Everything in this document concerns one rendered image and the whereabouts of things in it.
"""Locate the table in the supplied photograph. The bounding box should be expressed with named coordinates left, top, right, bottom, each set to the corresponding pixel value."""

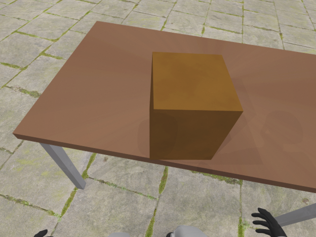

left=12, top=21, right=316, bottom=227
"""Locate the carton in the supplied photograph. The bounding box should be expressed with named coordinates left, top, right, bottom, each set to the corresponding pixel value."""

left=150, top=52, right=243, bottom=160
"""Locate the robot right hand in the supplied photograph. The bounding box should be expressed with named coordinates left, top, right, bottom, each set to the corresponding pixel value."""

left=251, top=208, right=287, bottom=237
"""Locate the right robot thigh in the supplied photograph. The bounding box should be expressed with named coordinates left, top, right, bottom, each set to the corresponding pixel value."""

left=170, top=226, right=207, bottom=237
